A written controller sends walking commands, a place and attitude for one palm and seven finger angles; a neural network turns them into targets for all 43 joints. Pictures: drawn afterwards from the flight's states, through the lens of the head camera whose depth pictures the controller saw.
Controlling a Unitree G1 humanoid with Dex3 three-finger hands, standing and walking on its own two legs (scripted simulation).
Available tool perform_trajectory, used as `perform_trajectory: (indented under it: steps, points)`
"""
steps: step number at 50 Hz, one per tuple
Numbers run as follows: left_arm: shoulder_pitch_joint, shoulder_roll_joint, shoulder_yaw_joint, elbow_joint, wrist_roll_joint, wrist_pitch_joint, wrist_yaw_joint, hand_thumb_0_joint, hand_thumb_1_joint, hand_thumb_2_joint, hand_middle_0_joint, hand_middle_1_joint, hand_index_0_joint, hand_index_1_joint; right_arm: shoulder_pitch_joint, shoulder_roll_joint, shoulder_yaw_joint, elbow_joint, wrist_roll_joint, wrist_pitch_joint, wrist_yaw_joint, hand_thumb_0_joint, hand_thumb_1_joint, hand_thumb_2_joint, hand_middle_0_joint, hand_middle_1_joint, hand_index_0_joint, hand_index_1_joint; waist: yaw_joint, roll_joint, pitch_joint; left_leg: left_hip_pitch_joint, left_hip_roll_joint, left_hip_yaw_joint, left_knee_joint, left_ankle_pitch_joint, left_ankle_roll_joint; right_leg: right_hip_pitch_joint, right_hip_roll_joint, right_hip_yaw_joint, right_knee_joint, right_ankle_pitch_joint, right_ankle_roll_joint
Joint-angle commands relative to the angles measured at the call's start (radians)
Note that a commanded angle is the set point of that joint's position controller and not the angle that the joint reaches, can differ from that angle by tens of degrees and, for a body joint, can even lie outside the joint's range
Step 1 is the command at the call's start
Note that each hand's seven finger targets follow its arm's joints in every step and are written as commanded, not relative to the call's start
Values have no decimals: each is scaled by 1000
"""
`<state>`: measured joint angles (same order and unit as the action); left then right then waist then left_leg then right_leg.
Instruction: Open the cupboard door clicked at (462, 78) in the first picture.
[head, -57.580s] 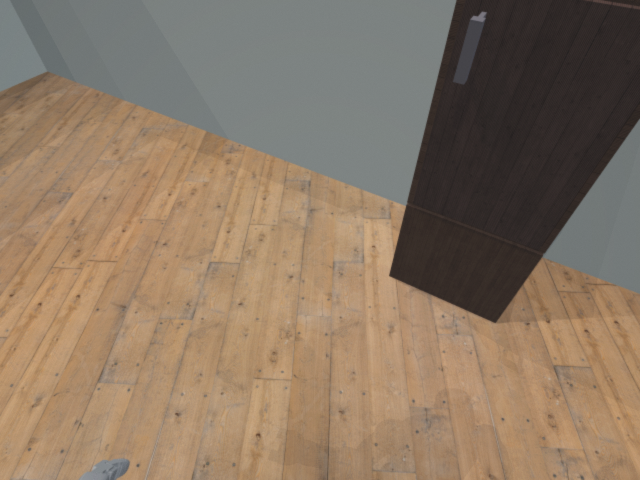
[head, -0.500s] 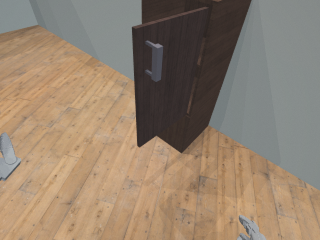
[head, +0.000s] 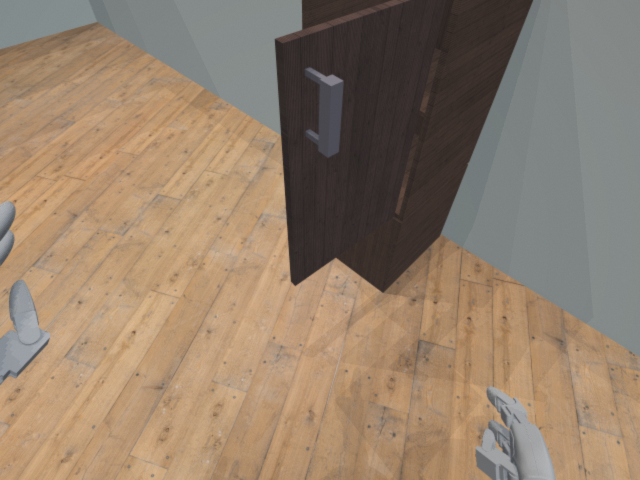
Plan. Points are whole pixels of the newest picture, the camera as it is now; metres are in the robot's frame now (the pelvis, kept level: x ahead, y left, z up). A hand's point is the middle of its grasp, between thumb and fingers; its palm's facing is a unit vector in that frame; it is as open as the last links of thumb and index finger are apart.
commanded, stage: stop stepping back and stand still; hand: left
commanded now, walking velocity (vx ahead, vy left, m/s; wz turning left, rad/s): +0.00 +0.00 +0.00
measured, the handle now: (320, 112) +0.61 +0.05 +0.14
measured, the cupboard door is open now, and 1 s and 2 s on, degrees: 85 85 85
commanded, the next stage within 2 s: let the arm hang, fingers relaxed in 0.08 s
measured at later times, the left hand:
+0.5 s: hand out of the picture +0.03 +0.19 -0.17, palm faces +0.01 -0.98 -0.19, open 7.2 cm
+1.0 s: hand out of the picture -0.03 +0.18 -0.17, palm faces +0.08 -0.98 -0.20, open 7.4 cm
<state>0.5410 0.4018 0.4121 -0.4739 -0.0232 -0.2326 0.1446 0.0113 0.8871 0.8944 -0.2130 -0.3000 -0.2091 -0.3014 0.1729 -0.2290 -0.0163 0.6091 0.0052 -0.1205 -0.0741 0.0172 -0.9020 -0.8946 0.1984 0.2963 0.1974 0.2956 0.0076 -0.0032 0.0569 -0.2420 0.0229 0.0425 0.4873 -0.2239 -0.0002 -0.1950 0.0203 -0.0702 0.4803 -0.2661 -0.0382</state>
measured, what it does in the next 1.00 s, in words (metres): stands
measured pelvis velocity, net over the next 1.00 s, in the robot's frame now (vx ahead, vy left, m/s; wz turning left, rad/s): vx -0.01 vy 0.01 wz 0.04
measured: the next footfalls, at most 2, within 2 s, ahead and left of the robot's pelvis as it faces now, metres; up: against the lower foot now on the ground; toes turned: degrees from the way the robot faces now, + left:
none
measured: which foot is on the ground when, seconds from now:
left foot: down 0.00-1.00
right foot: down 0.00-1.00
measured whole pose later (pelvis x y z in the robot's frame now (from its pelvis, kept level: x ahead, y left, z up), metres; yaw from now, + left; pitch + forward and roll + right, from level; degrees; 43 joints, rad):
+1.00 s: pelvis -0.01 +0.01 +0.00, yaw +2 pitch -2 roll +0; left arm 0.29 0.12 0.01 1.16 0.01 0.00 0.04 0.00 0.91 0.89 -0.20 -0.30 -0.20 -0.30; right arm 0.29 -0.11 0.01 1.15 -0.02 0.02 -0.03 0.01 -0.91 -0.89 0.20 0.30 0.20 0.30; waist -0.01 0.04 0.04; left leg -0.22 -0.02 0.02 0.43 -0.18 0.02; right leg -0.17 -0.02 -0.10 0.45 -0.25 -0.02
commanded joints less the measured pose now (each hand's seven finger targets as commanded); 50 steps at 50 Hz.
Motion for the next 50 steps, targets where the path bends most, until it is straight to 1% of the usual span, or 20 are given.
perform_trajectory:
  steps: [1, 5, 6, 8, 9, 10, 12, 13, 15, 16, 18, 22, 25, 26, 29, 32, 38, 41, 45, 50]
  points:
    - [26, 176, 132, -189, -18, -48, 20, 0, 900, 900, -200, -300, -200, -300, -45, -104, -31, -146, 5, -44, 0, 0, -900, -900, 200, 300, 200, 300, -6, 79, -156, 14, 76, -84, -66, 241, 20, 91, -86, 126, -74, 283, 33]
    - [24, 174, 126, -191, -23, -36, 20, 0, 900, 900, -200, -300, -200, -300, -46, -105, -27, -156, 4, -37, 0, 0, -900, -900, 200, 300, 200, 300, -6, 60, -172, 22, 74, -85, -76, 234, 19, 94, -78, 118, -79, 277, 35]
    - [20, 184, 131, -196, -23, -34, 21, 0, 900, 900, -200, -300, -200, -300, -53, -107, -27, -155, 3, -38, -2, 0, -900, -900, 200, 300, 200, 300, -5, 79, -166, 21, 73, -86, -81, 222, 17, 87, -81, 114, -84, 259, 35]
    - [22, 174, 122, -199, -24, -32, 20, 0, 900, 900, -200, -300, -200, -300, -48, -103, -22, -157, 2, -37, -4, 0, -900, -900, 200, 300, 200, 300, -4, 70, -171, 20, 77, -93, -93, 218, 20, 95, -73, 106, -79, 250, 37]
    - [-93, 17, -302, 595, 68, 121, -116, 0, 900, 900, -200, -300, -200, -300, -115, -284, -68, 95, 1, -74, 90, 0, -900, -900, 200, 300, 200, 300, -49, 93, -85, -91, 93, -120, 52, 330, 34, -53, -142, 41, 48, 306, 12]
    - [-107, 12, -275, 632, 56, 194, -137, 0, 900, 900, -200, -300, -200, -300, -33, -235, -70, 96, 5, -4, 89, 0, -900, -900, 200, 300, 200, 300, -32, 100, -143, -41, 101, -109, 23, 333, 32, -66, -134, 82, 38, 217, 4]
    - [-168, 3, -296, 707, 58, 209, -144, 0, 900, 900, -200, -300, -200, -300, -29, -231, -51, 87, -12, 33, 81, 0, -900, -900, 200, 300, 200, 300, -15, 9, -151, -119, 133, -189, -18, 248, 80, -37, -96, 57, 76, 63, 5]
    - [-197, 17, -302, 765, 59, 211, -145, 0, 900, 900, -200, -300, -200, -300, -48, -236, -44, 89, -18, 44, 79, 0, -900, -900, 200, 300, 200, 300, -7, -57, -138, -148, 132, -215, -40, 203, 91, -12, -91, 64, 68, 35, 4]
    - [-261, 41, -312, 896, 61, 210, -145, 0, 900, 900, -200, -300, -200, -300, -62, -240, -39, 122, -24, 62, 78, 0, -900, -900, 200, 300, 200, 300, -3, -167, -136, -118, 97, -198, -30, 173, 74, 0, -123, 92, 6, 64, -11]
    - [-290, 36, -324, 966, 59, 214, -142, 0, 900, 900, -200, -300, -200, -300, -61, -222, -34, 143, -25, 74, 79, 0, -900, -900, 200, 300, 200, 300, -7, -160, -121, -87, 76, -178, -23, 158, 60, -28, -146, 109, -19, 58, -27]
    - [-328, 12, -352, 1102, 51, 224, -135, 0, 900, 900, -200, -300, -200, -300, -44, -175, -15, 198, -30, 96, 78, 0, -900, -900, 200, 300, 200, 300, -17, -89, -113, -41, 52, -146, -30, 153, 42, -29, -166, 128, -50, 78, -35]
    - [-316, -35, -382, 1318, 39, 230, -125, 0, 900, 900, -200, -300, -200, -300, -18, -119, 5, 294, -30, 115, 70, 0, -900, -900, 200, 300, 200, 300, -11, 83, -105, -20, 63, -151, -106, 99, 34, 20, -140, 111, -83, 23, -12]
    - [-280, -68, -380, 1435, 34, 229, -122, 0, 900, 900, -200, -300, -200, -300, 16, -89, 9, 358, -29, 122, 59, 0, -900, -900, 200, 300, 200, 300, -12, 157, -79, -23, 60, -148, -138, 17, 27, 30, -135, 105, -116, -7, -13]
    - [-265, -71, -375, 1462, 35, 228, -121, 0, 900, 900, -200, -300, -200, -300, 33, -88, 6, 370, -28, 124, 56, 0, -900, -900, 200, 300, 200, 300, -7, 153, -76, -24, 64, -150, -137, 19, 29, 44, -133, 95, -128, 3, -14]
    - [-248, -92, -380, 1531, 30, 226, -120, 0, 900, 900, -200, -300, -200, -300, 80, -66, 5, 421, -25, 127, 50, 0, -900, -900, 200, 300, 200, 300, -15, 120, -59, -20, 62, -147, -141, 7, 27, 40, -139, 89, -147, -5, -17]
    - [-225, -117, -386, 1578, 30, 226, -117, 0, 900, 900, -200, -300, -200, -300, 122, -51, 3, 456, -23, 132, 45, 0, -900, -900, 200, 300, 200, 300, -18, 44, -19, -10, 66, -146, -146, -2, 30, 11, -135, 78, -161, -26, -15]
    - [-183, -146, -388, 1619, 29, 226, -110, 0, 900, 900, -200, -300, -200, -300, 177, -16, 4, 498, -23, 133, 41, 0, -900, -900, 200, 300, 200, 300, -19, -8, 12, -6, 63, -131, -151, -4, 33, -9, -134, 73, -161, -43, -13]
    - [-166, -152, -387, 1624, 29, 223, -106, 0, 900, 900, -200, -300, -200, -300, 185, -7, 4, 506, -21, 131, 41, 0, -900, -900, 200, 300, 200, 300, -14, -14, 10, 6, 60, -120, -141, 23, 34, -11, -135, 72, -160, -33, -11]
    - [-170, -165, -387, 1626, 29, 223, -103, 0, 900, 900, -200, -300, -200, -300, 190, 17, 6, 521, -23, 130, 41, 0, -900, -900, 200, 300, 200, 300, -19, -20, 42, 2, 56, -115, -143, 27, 32, -32, -137, 79, -160, -37, -11]
    - [-175, -176, -383, 1619, 30, 223, -102, 0, 900, 900, -200, -300, -200, -300, 187, 28, 7, 528, -27, 128, 41, 0, -900, -900, 200, 300, 200, 300, -17, 6, 64, -13, 54, -116, -151, 12, 30, -39, -133, 81, -158, -42, -11]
